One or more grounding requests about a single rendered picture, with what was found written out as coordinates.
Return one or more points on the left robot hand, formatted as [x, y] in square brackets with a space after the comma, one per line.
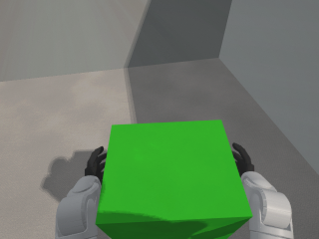
[94, 165]

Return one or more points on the carton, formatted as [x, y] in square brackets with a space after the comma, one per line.
[171, 180]

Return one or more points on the left robot forearm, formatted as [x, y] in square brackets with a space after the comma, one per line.
[77, 213]

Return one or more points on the right robot forearm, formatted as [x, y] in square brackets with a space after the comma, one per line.
[271, 210]

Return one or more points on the right robot hand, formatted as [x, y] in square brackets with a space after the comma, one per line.
[243, 162]

